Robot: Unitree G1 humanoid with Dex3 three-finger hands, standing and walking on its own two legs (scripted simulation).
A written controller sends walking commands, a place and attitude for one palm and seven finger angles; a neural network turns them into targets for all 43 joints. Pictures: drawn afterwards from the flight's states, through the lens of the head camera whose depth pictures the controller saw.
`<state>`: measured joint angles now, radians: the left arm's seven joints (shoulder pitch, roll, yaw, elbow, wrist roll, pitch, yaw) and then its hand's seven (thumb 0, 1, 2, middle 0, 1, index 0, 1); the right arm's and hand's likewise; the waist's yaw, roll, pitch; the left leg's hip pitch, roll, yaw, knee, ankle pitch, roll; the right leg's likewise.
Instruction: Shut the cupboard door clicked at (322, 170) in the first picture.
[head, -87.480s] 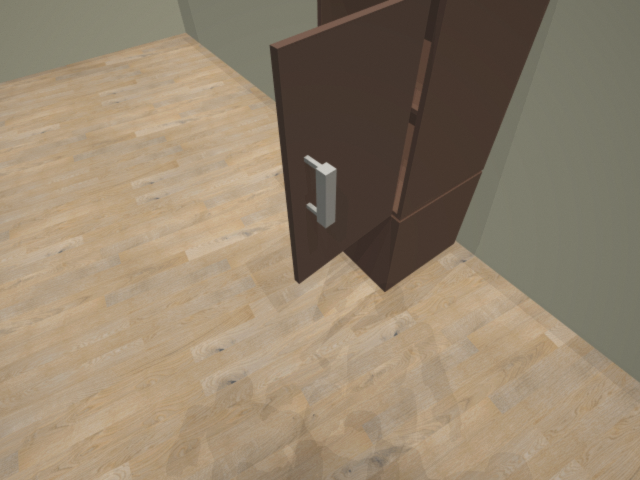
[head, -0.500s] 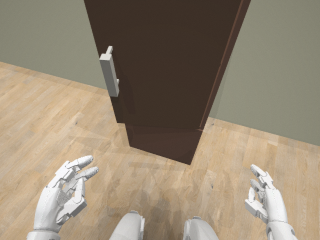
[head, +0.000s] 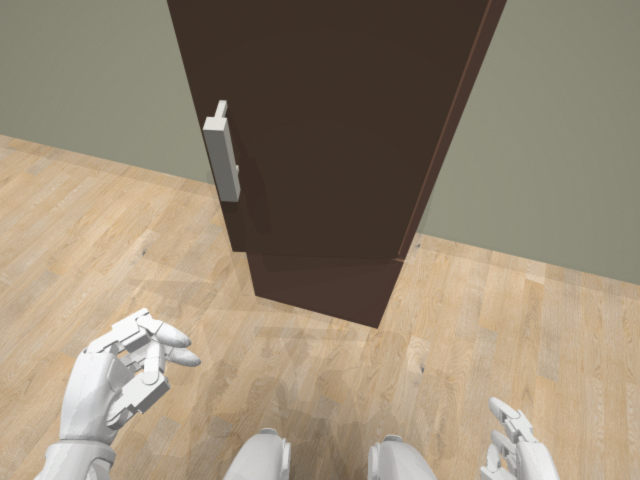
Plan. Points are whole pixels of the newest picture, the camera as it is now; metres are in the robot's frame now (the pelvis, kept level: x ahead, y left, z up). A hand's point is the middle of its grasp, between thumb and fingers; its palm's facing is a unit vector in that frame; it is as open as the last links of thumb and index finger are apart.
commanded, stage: raise the hand and make a fist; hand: left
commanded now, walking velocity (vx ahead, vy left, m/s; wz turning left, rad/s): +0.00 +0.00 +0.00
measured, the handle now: (226, 152) +0.55 +0.18 +0.07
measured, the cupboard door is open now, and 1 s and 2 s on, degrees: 14 14 14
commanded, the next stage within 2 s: bring the fist close to the handle in 0.98 s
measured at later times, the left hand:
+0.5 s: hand (155, 351) +0.24 +0.19 +0.07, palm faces +0.03 -1.00 -0.04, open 3.1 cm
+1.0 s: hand (172, 351) +0.24 +0.17 +0.07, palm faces +0.02 -1.00 -0.05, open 3.1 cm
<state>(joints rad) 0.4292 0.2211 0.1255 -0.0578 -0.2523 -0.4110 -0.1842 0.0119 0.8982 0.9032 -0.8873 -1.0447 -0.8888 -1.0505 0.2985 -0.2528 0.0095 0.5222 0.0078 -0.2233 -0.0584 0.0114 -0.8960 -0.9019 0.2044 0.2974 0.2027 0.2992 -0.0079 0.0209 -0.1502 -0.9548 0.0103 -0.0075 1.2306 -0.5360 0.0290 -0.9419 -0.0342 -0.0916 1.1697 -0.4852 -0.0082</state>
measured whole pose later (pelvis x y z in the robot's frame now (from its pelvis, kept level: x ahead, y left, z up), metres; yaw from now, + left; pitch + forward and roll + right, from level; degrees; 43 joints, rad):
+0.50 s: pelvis +0.02 +0.00 +0.01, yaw +0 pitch +15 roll -3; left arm 0.40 0.23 0.14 -0.09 -0.26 -0.35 -0.22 0.01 0.90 0.90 -1.28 -1.47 -1.28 -1.47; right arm 0.25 -0.23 0.04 0.45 0.00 -0.16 -0.05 0.01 -0.90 -0.90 0.21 0.30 0.20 0.30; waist 0.02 0.03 -0.15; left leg -0.89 0.01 -0.02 1.19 -0.56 0.03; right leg -0.87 -0.03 -0.10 1.12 -0.50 0.00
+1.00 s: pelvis +0.02 -0.01 +0.01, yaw +0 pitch +14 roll -2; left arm 0.38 0.23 0.15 -0.03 -0.27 -0.39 -0.22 0.01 0.90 0.90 -1.30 -1.50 -1.30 -1.50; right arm 0.27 -0.25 0.02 0.47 0.01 -0.15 -0.05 0.01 -0.90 -0.90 0.20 0.30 0.20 0.30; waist 0.00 0.03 -0.15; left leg -0.87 0.02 -0.02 1.17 -0.54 0.01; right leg -0.86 -0.02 -0.10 1.12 -0.50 -0.02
